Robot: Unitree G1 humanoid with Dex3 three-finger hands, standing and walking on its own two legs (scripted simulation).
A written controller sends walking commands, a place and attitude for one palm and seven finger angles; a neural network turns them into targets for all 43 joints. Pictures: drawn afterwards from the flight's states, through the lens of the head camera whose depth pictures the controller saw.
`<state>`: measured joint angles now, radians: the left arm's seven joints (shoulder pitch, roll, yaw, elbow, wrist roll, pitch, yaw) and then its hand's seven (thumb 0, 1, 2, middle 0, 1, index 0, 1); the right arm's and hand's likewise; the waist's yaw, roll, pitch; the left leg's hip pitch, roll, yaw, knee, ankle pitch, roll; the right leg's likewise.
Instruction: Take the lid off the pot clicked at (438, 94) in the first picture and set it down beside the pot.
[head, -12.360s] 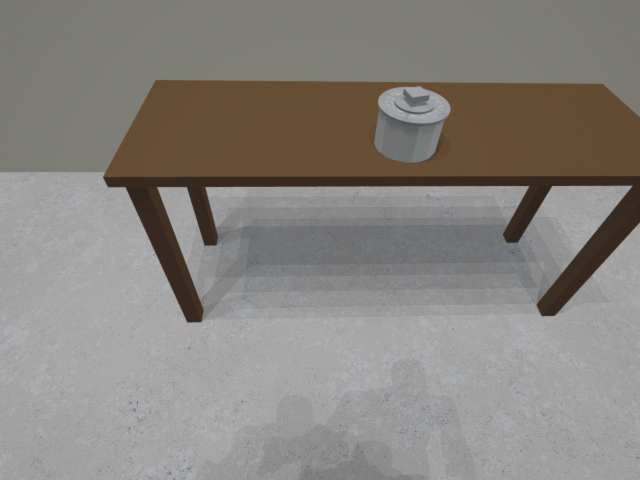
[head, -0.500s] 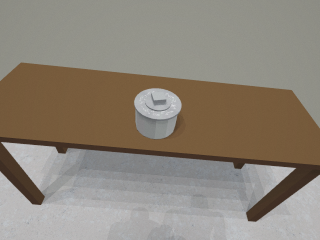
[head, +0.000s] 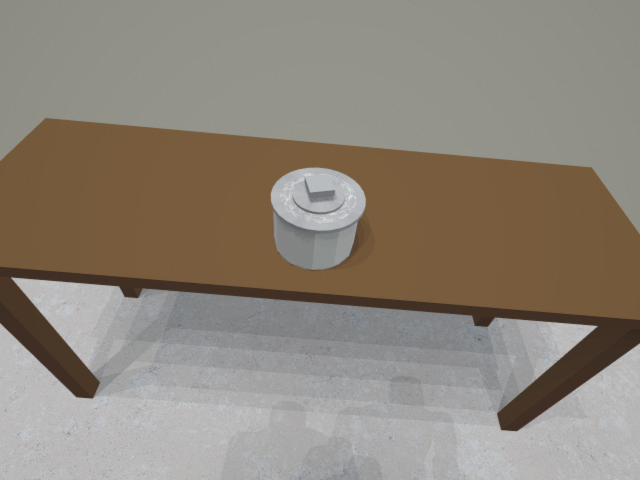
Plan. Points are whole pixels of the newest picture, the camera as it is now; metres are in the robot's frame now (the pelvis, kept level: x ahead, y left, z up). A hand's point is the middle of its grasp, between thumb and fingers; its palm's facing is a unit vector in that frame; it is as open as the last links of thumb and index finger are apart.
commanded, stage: look again from close up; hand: left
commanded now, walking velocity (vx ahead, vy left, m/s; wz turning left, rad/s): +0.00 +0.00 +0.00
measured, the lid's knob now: (319, 186) +0.56 +0.05 +0.05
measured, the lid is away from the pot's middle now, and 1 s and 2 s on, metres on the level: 0.00 0.00 0.00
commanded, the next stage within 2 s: shuffle to correct the standing spot in 0.48 s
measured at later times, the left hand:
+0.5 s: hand out of the picture -0.03 +0.15 -0.18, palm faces +0.02 -0.99 -0.15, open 7.4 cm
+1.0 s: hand out of the picture +0.00 +0.12 -0.18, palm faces +0.04 -0.99 -0.15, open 7.4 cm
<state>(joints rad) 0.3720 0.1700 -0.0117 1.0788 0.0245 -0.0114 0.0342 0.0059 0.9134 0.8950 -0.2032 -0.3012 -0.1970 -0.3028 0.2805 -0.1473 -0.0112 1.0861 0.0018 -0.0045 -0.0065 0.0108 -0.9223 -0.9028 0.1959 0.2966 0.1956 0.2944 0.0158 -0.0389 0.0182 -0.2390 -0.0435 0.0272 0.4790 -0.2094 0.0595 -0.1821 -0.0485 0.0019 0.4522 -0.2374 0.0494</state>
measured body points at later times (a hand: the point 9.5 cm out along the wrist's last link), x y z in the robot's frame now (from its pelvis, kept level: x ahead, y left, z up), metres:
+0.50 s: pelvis +0.00 -0.01 +0.00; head +0.00 +0.01 +0.45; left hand -0.03 +0.20 -0.17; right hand +0.00 -0.23 -0.15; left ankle +0.03 +0.08 -0.74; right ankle +0.00 -0.16 -0.74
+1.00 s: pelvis +0.05 -0.04 -0.01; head +0.06 -0.03 +0.44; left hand +0.00 +0.17 -0.17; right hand +0.03 -0.25 -0.16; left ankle +0.03 +0.08 -0.74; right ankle +0.00 -0.16 -0.74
